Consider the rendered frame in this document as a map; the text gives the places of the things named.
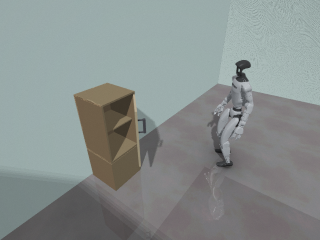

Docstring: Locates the robot left hand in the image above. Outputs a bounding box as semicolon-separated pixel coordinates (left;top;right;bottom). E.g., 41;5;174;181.
230;126;244;141

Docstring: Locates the left robot forearm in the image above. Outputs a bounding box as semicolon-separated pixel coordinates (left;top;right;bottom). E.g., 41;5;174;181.
238;104;253;128

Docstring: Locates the right robot forearm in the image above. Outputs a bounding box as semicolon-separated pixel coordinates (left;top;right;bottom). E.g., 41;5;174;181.
221;91;232;106

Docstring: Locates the robot left foot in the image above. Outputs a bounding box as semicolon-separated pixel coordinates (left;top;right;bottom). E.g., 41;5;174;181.
216;160;233;167

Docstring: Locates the handle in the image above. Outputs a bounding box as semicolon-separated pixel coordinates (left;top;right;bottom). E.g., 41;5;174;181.
137;118;146;134

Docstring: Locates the left robot upper arm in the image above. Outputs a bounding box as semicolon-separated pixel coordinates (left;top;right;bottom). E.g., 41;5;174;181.
241;82;254;109

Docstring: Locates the cupboard door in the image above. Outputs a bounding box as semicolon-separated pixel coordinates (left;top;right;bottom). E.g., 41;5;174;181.
133;94;141;167

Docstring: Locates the robot right hand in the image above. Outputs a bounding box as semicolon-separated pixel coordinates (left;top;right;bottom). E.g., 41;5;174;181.
214;104;225;116

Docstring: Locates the left robot thigh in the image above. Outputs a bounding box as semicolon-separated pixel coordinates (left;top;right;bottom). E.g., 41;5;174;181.
220;115;241;147

